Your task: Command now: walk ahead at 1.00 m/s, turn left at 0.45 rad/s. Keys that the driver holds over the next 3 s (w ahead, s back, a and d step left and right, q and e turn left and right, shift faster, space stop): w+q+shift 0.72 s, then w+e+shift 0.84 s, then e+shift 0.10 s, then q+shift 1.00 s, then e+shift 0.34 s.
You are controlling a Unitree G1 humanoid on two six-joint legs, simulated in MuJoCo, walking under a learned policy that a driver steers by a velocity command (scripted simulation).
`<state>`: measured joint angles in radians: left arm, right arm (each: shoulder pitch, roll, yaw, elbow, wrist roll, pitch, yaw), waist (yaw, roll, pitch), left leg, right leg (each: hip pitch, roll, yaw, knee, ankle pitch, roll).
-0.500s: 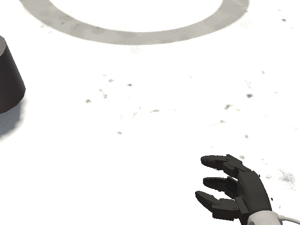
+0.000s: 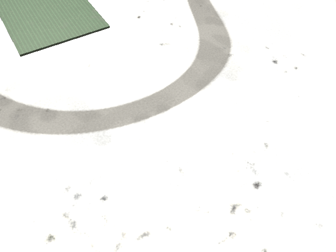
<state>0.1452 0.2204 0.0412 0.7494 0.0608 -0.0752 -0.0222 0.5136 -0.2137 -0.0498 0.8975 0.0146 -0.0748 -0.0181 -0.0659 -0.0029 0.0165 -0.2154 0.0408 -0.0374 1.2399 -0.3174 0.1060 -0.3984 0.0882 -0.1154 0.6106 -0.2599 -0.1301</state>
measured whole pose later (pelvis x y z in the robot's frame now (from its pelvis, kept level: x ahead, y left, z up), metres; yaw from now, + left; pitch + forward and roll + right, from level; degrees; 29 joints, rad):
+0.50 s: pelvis +0.46 +0.10 +0.00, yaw +24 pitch +0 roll +1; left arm 0.12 0.19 -0.02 0.66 0.07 -0.10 0.01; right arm 0.41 -0.31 -0.08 0.84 -0.01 -0.02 0.01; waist -0.03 0.01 0.03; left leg -0.31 -0.24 0.03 0.58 -0.27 0.21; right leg -0.54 -0.07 0.11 1.43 -0.36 0.02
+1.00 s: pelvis +0.89 +0.26 +0.02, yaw +36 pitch +3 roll -2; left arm 0.53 0.31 0.07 0.86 0.02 -0.07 0.00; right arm 0.06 -0.30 -0.01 0.62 -0.07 -0.07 0.04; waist 0.08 0.03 -0.02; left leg -0.60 0.01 -0.05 1.03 -0.32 0.03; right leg -0.17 0.09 0.08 0.39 -0.26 -0.04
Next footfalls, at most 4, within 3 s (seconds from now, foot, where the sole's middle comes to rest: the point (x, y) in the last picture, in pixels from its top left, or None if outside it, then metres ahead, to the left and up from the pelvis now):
0.34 left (134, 240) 0.52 0.12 -0.76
0.78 right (122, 147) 0.96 0.17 -0.76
1.16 left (44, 133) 1.06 0.56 -0.76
1.58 right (69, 68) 1.54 0.50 -0.76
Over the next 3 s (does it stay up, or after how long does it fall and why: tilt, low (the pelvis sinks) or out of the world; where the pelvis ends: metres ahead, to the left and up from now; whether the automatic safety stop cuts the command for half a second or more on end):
stays up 1.80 0.53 0.03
